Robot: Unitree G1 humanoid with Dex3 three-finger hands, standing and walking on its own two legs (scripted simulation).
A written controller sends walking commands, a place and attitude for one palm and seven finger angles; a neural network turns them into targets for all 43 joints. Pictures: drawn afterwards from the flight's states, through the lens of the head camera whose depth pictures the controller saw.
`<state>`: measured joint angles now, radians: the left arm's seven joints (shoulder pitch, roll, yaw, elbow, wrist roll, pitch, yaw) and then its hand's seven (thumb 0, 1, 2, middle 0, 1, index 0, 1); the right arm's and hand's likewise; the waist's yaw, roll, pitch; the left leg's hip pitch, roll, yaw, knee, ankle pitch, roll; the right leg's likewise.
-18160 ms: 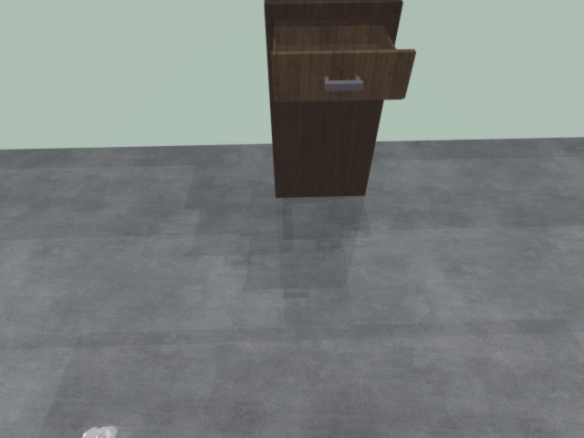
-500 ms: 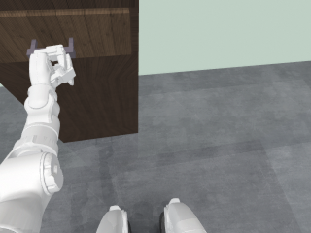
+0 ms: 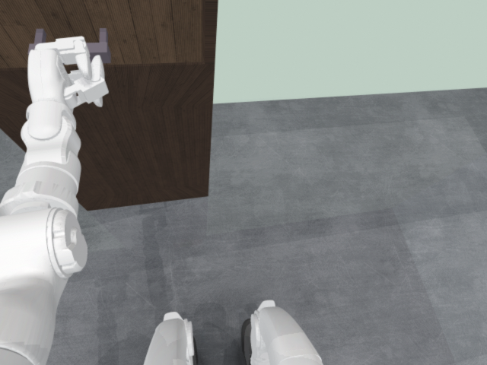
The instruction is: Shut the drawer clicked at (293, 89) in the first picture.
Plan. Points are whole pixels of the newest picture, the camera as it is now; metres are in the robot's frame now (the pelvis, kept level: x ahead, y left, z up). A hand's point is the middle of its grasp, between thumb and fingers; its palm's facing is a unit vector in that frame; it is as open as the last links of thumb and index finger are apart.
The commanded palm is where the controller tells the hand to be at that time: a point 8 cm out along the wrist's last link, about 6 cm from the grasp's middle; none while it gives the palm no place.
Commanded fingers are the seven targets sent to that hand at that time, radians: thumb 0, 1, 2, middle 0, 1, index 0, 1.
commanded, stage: pull the fist back off the drawer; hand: left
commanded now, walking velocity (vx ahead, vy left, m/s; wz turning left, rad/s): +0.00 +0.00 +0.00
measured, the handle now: (72, 44) +0.61 +0.21 +0.08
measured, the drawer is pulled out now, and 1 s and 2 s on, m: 0.00 0.00 0.00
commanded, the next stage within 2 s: draw the hand back to the body in 0.68 s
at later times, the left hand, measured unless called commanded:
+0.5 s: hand (104, 81) +0.54 +0.16 +0.08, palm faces +0.08 -1.00 -0.02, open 3.0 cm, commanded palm +0.50 +0.20 +0.08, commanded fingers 0.00 0.90 0.90 -1.40 -1.60 -1.40 -1.60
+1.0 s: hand (86, 102) +0.48 +0.17 +0.10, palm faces +0.07 -1.00 -0.02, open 3.3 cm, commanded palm +0.43 +0.22 +0.12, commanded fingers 0.00 0.90 0.90 -1.40 -1.60 -1.40 -1.60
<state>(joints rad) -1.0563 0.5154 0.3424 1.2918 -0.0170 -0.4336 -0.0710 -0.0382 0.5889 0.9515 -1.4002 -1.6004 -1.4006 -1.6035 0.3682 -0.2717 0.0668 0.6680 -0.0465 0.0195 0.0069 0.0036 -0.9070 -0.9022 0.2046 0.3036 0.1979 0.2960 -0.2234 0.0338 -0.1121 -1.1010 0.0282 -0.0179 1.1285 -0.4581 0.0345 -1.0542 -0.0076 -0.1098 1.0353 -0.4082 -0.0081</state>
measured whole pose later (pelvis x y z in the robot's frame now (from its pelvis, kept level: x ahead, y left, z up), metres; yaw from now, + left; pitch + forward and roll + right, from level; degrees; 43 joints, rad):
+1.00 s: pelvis +0.06 +0.00 +0.04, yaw -2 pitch +18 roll -2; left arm -0.45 0.29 0.29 0.67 -0.17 -0.36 -0.10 0.02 0.90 0.90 -1.40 -1.60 -1.40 -1.60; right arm 0.34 -0.25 0.00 0.58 0.02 0.08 0.02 0.01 -0.91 -0.90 0.20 0.30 0.20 0.30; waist -0.09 0.04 -0.13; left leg -0.75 0.04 0.05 0.91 -0.48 0.03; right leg -0.74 0.01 -0.04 0.85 -0.42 0.00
